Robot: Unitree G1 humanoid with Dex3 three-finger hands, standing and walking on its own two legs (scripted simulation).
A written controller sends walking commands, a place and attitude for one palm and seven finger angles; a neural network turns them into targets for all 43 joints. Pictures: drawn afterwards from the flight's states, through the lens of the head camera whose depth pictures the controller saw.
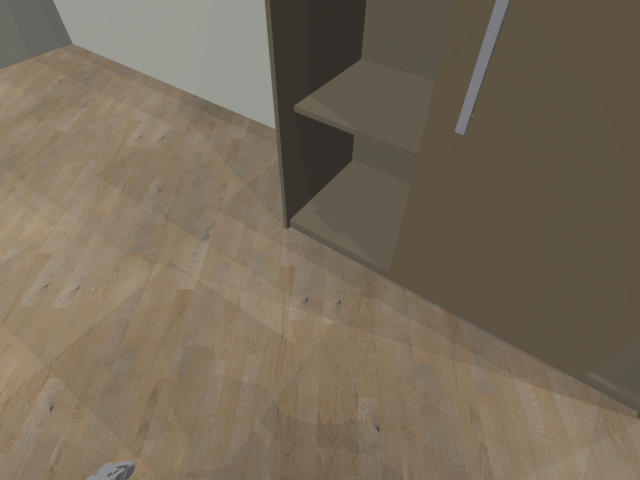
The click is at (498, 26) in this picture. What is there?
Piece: wardrobe's sliding door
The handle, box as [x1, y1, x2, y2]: [455, 0, 511, 134]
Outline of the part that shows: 511,0 496,0 455,129 456,132 463,134 473,115 472,112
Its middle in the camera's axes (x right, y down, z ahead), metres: +0.33 -0.35 +0.78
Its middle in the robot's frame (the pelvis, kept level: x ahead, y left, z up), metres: +0.85 -0.29 +0.12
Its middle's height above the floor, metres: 0.89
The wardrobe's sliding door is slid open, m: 0.49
